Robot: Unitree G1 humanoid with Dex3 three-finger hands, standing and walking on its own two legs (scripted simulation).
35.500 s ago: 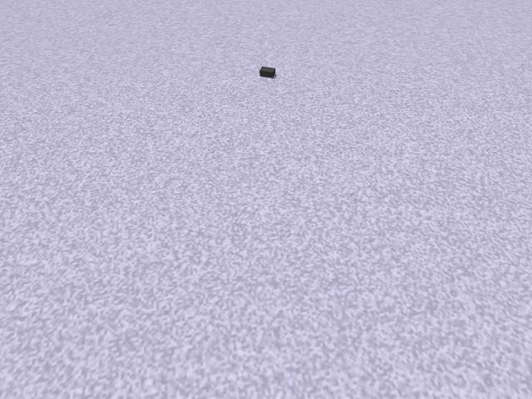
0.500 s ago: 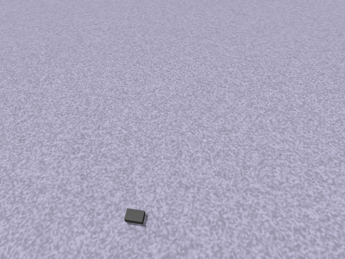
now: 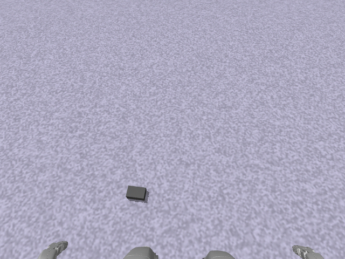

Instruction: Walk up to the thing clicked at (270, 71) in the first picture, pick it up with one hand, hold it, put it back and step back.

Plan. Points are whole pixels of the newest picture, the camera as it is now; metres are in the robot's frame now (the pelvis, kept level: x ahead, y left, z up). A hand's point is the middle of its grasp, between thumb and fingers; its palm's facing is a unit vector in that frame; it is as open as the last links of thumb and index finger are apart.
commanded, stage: step back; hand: left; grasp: from above
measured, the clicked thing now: (136, 193) +0.48 +0.22 -0.74
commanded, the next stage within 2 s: none
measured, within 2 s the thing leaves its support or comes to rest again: neither
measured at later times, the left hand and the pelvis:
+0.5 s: hand out of the picture +0.02 +0.26 -0.16, palm faces -0.10 -0.92 -0.39, open 7.3 cm; pelvis -0.09 +0.01 -0.01, yaw -4 degrees
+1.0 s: hand out of the picture -0.11 +0.30 -0.15, palm faces -0.02 -0.93 -0.37, open 7.4 cm; pelvis -0.23 +0.03 +0.00, yaw -2 degrees
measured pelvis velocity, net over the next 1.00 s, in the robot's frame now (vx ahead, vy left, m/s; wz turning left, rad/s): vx -0.23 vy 0.03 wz -0.03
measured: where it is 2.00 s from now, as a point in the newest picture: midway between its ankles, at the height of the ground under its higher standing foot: outside the picture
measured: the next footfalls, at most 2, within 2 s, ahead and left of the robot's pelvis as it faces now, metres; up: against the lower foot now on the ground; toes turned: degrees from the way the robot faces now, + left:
right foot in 0.42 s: -0.06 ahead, -0.11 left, +0.00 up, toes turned -1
left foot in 0.78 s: -0.14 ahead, +0.14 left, +0.00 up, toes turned -3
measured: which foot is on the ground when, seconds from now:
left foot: down 0.00-0.44, up 0.46-0.76, down 0.78-1.00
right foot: down 0.00-0.06, up 0.08-0.40, down 0.42-0.80, up 0.82-1.00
